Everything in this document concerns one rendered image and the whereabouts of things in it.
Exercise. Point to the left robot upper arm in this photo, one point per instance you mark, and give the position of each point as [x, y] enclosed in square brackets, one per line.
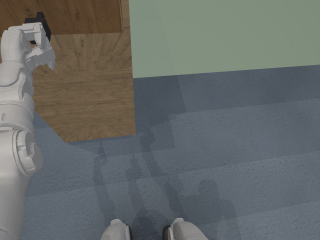
[20, 158]

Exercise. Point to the cabinet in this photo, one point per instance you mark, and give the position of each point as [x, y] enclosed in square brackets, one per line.
[89, 94]

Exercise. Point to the drawer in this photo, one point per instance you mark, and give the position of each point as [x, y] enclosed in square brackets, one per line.
[64, 17]

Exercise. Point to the left robot thigh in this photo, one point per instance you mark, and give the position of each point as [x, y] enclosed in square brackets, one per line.
[116, 231]

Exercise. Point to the handle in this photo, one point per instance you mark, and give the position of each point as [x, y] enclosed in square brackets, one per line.
[39, 18]

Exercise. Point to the robot left shin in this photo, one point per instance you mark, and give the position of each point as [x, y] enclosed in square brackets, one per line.
[116, 221]

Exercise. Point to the left robot forearm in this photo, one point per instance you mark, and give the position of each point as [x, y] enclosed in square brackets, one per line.
[17, 107]

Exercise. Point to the left robot hand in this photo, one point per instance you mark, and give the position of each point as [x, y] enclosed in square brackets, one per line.
[14, 46]

